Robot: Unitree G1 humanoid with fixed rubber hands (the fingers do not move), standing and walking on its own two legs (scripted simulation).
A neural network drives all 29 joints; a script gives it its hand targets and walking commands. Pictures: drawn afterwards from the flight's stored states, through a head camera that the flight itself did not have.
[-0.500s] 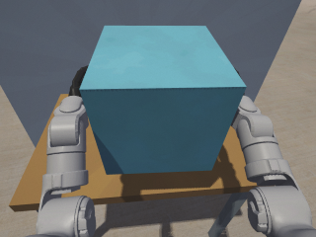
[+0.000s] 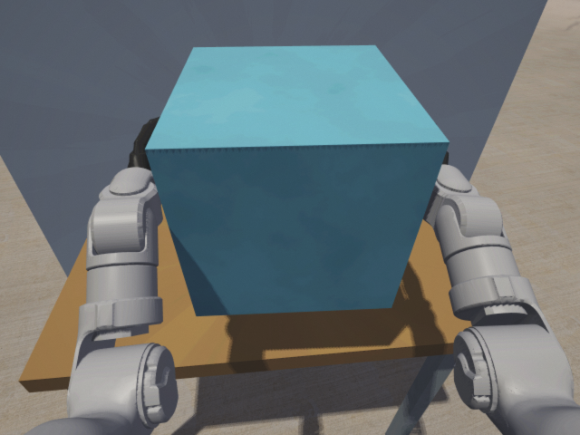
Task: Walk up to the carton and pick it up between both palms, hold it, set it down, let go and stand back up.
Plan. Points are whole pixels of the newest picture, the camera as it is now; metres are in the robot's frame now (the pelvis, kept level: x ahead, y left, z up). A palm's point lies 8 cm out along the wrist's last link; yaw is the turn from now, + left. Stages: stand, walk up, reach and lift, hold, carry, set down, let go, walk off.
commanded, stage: hold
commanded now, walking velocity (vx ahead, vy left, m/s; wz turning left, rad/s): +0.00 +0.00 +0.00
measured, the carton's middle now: (289, 174) +0.42 -0.01 +0.20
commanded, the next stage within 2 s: none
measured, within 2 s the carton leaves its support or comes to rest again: neither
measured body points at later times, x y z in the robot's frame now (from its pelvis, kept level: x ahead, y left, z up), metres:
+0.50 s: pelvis +0.01 +0.00 +0.00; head -0.05 +0.03 +0.45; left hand +0.38 +0.19 +0.22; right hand +0.39 -0.18 +0.23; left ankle +0.03 +0.12 -0.75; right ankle +0.02 -0.11 -0.75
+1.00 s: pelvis +0.00 +0.00 +0.00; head -0.06 +0.02 +0.45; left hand +0.38 +0.19 +0.23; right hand +0.39 -0.18 +0.24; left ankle +0.03 +0.12 -0.75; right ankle +0.02 -0.11 -0.75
